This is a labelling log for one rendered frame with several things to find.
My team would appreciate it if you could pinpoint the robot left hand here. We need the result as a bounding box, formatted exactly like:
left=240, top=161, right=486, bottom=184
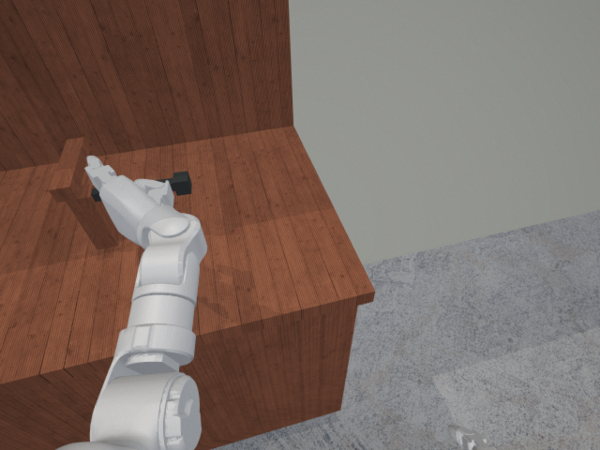
left=85, top=156, right=174, bottom=246

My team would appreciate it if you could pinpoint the robot right hand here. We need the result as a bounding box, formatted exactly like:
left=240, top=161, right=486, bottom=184
left=448, top=424, right=497, bottom=450

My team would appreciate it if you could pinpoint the counter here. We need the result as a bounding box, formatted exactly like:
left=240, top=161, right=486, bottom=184
left=0, top=0, right=375, bottom=450

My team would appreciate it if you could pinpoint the tap lever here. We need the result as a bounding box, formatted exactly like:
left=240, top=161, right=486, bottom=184
left=91, top=171, right=192, bottom=202

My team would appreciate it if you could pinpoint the robot left forearm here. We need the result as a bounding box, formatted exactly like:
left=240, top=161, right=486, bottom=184
left=90, top=205, right=207, bottom=442

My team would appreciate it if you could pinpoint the left robot upper arm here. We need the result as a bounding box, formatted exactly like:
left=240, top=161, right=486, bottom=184
left=55, top=371, right=202, bottom=450

